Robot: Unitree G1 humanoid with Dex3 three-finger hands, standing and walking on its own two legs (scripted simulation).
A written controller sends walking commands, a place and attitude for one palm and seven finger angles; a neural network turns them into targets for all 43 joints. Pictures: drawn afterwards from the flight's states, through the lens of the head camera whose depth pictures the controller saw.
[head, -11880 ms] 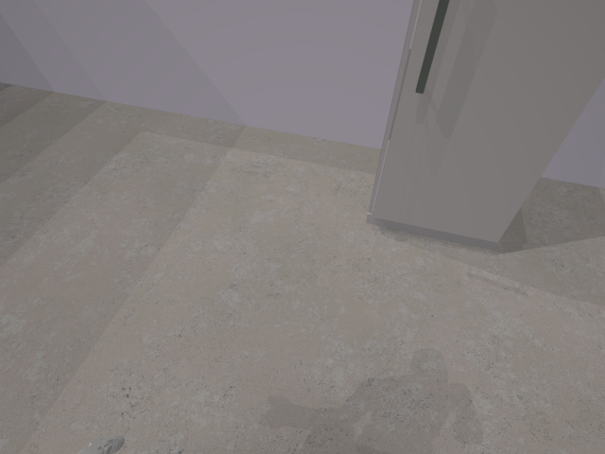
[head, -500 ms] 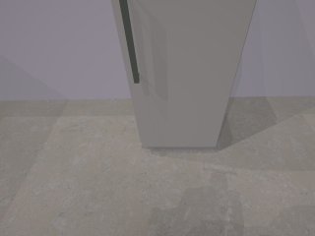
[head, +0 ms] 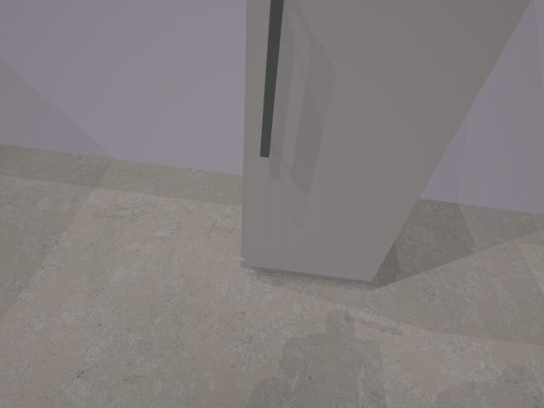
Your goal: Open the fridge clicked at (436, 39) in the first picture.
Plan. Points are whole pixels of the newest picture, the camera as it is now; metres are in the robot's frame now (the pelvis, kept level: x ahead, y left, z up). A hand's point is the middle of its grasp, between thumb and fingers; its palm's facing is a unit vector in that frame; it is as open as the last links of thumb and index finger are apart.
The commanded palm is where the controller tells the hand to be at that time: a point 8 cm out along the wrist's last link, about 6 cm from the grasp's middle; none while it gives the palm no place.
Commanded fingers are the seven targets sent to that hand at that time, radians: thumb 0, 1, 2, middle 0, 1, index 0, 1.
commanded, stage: take the last steps up to it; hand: left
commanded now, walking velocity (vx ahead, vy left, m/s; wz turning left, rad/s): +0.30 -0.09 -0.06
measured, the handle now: (271, 79) +0.76 +0.07 +0.14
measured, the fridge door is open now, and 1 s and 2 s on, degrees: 0 0 0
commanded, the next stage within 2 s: come to a stop and stand still in 0.54 s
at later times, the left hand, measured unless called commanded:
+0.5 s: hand (225, 321) +0.32 +0.11 -0.18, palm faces -0.06 -0.98 -0.18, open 7.4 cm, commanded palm none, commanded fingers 0.00 0.90 0.90 -0.20 -0.30 -0.20 -0.30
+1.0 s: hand (223, 319) +0.33 +0.11 -0.18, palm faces +0.03 -0.98 -0.20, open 7.3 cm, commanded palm none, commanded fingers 0.00 0.90 0.90 -0.20 -0.30 -0.20 -0.30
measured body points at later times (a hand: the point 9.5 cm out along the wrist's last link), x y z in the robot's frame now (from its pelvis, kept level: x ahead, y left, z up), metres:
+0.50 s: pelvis +0.20 -0.06 -0.02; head +0.24 -0.06 +0.42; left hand +0.33 +0.16 -0.17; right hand +0.06 -0.25 -0.17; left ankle +0.03 +0.08 -0.66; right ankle +0.28 -0.14 -0.74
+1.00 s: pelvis +0.30 -0.06 +0.00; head +0.35 -0.06 +0.44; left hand +0.33 +0.17 -0.16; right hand +0.41 -0.27 -0.15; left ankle +0.35 +0.05 -0.74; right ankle +0.26 -0.17 -0.70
